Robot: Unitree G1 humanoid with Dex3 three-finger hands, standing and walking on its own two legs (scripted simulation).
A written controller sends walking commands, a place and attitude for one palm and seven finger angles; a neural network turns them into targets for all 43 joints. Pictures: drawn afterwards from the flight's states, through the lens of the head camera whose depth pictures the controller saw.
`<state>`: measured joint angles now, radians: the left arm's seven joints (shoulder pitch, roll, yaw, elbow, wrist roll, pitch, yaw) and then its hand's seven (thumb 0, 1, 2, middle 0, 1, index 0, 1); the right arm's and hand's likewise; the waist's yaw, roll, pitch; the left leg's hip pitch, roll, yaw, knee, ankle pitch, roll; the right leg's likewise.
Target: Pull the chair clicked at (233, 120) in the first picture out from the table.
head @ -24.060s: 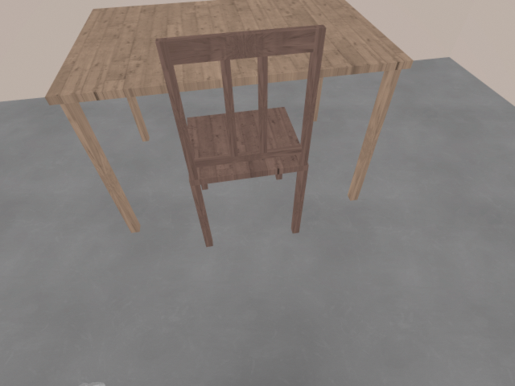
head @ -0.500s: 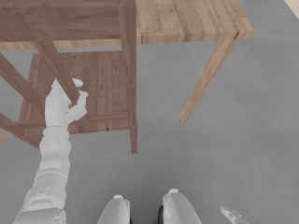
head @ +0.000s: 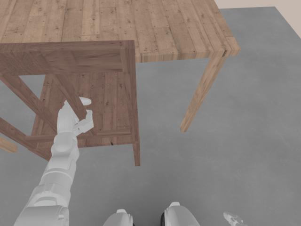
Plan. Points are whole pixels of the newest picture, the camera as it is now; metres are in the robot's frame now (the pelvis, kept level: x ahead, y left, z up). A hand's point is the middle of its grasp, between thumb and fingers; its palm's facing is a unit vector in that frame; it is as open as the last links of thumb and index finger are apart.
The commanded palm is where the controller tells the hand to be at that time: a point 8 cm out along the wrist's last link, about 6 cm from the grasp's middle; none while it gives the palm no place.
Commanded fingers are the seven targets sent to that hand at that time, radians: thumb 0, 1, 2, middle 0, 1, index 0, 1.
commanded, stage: step backward, pulling the chair out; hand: left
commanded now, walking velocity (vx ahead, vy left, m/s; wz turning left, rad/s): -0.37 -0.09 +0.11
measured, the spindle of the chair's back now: (43, 112) +0.43 +0.29 -0.02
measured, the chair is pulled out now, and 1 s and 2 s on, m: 0.03 0.17 0.23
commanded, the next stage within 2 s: none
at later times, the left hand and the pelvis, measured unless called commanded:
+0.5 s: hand (98, 137) +0.35 +0.13 -0.02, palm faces +0.05 -0.99 -0.16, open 5.5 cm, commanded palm +0.34 +0.18 -0.02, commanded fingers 0.00 0.90 0.90 -0.50 -1.45 -0.50 -1.45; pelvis -0.03 -0.01 +0.04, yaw -1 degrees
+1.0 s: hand (105, 164) +0.28 +0.11 -0.03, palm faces -0.03 -0.98 -0.21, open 5.5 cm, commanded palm +0.29 +0.16 -0.02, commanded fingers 0.00 0.90 0.90 -0.50 -1.45 -0.50 -1.45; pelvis -0.08 -0.01 +0.04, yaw +0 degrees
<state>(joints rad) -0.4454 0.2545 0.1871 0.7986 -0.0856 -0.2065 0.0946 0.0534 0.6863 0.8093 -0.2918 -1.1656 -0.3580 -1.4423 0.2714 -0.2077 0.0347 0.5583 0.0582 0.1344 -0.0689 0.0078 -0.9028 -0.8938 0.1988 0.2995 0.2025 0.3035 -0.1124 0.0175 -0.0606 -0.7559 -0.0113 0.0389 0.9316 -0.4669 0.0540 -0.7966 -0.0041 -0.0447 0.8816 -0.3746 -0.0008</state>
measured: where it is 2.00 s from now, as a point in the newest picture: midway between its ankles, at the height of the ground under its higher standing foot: outside the picture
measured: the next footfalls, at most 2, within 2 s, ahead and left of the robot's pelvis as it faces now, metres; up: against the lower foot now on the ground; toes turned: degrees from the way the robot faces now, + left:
right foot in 1.96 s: -0.08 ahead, -0.15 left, +0.00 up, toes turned +3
